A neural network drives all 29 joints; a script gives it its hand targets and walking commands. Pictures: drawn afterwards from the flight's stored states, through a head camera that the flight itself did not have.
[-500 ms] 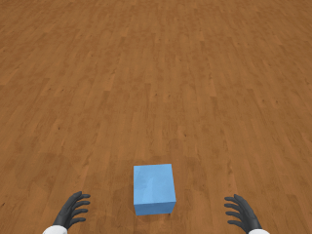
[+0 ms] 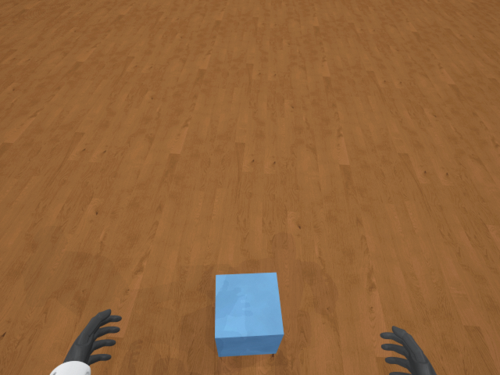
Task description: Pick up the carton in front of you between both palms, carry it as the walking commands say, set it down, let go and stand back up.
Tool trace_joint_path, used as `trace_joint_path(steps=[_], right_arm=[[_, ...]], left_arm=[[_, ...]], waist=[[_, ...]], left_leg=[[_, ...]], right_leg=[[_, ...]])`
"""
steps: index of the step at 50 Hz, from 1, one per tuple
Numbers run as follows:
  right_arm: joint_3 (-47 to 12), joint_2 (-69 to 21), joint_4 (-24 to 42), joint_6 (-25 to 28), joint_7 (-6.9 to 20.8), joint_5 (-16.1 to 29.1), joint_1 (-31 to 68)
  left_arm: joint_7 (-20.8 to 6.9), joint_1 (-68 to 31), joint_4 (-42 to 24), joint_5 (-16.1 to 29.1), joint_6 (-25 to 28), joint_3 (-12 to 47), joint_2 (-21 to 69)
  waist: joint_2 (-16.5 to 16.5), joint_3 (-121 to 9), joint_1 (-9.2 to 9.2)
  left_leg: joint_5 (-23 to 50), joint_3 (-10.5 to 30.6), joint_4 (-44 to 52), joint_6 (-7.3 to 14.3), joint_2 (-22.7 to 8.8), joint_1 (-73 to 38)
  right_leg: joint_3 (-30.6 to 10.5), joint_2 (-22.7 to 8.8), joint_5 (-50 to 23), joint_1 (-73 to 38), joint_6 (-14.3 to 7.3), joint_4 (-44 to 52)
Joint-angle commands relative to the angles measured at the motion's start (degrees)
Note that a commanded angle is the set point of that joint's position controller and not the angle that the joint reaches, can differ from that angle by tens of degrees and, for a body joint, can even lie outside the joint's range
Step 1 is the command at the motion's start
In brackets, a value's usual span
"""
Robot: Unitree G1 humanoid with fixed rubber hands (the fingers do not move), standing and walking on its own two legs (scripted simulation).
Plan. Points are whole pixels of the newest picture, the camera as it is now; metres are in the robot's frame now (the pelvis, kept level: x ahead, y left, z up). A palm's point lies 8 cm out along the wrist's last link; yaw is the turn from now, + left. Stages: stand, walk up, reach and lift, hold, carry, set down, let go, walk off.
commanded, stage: stand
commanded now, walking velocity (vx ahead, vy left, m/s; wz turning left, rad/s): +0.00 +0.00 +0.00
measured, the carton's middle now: (246, 315) +0.41 +0.00 -0.65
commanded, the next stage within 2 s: none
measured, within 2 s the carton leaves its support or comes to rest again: neither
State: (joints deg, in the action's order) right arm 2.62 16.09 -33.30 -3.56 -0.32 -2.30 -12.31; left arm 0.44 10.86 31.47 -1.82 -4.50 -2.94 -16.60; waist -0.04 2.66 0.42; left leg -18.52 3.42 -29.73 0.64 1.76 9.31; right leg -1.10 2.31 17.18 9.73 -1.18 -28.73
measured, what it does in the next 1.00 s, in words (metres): stands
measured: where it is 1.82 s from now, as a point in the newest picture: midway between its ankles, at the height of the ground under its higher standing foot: outside the picture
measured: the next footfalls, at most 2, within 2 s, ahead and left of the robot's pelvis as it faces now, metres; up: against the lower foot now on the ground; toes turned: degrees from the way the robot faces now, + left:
none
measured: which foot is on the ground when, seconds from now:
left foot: down 0.00-1.00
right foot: down 0.00-1.00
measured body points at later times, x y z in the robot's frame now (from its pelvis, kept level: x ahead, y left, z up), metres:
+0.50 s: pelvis +0.02 +0.01 +0.00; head +0.02 +0.01 +0.45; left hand +0.16 +0.30 -0.09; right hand +0.15 -0.29 -0.09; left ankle -0.03 +0.11 -0.74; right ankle -0.02 -0.11 -0.74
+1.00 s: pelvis -0.01 +0.01 +0.01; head -0.01 +0.01 +0.46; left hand +0.11 +0.31 -0.10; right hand +0.11 -0.30 -0.10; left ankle -0.03 +0.11 -0.74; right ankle -0.02 -0.11 -0.74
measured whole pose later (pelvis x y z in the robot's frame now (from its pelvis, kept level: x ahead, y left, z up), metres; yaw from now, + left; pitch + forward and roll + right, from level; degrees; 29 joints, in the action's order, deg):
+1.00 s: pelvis -0.01 +0.01 +0.01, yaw +0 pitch -2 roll +0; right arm 1.1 20.8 -51.2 0.7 -1.0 -1.5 -9.3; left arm 0.8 8.6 52.6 -1.4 0.6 -1.2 -20.9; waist 0.3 0.9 0.3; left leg -13.9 2.4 -22.4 1.3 2.1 6.3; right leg -1.7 1.2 12.9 7.2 -0.4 -22.2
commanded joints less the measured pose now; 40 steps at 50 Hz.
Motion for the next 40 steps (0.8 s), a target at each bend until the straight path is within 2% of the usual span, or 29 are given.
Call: trace_joint_path(steps=[1,7,14,40], right_arm=[[1.93,8.24,0.74,2.65,-0.59,0.3,2.96],[2.11,10.11,-2.18,3.17,-0.97,0.37,2.26],[2.11,11.63,-4.53,3.7,-1.34,0.38,2.35],[0.75,13.43,-12.68,4.85,-0.98,0.64,4.85]], left_arm=[[0.44,-2.55,0.1,-0.15,3.39,-1.58,-7.38],[0.77,-2.13,3.77,-0.22,4.08,-1.46,-9.46],[1.05,-2.39,6.84,-0.23,4.64,-1.24,-10.4],[0.71,-4.56,15.78,0.31,5.63,-0.3,-12.68]], waist=[[-0.18,-6.97,0.05],[-1.01,-7.98,-0.31],[-0.98,-7.13,-0.46],[-0.11,-2.99,-0.21]], left_leg=[[18.35,2.29,2.78,-1.09,-4.72,1.51],[25.14,2.75,2.55,-0.83,-5.41,-0.31],[27.45,3.4,3.62,-0.24,-5.94,-1.38],[14.5,5.08,10.32,0.51,-6.65,-0.59]], right_leg=[[-3.75,-5.2,-16.95,-2.02,1.24,2.76],[-4.19,-5.67,-22.94,-2.82,0.64,1.98],[-4.32,-5.97,-23.33,-2.9,0.55,2.21],[-6.58,-7.48,-13.11,-3.03,0.3,8.56]])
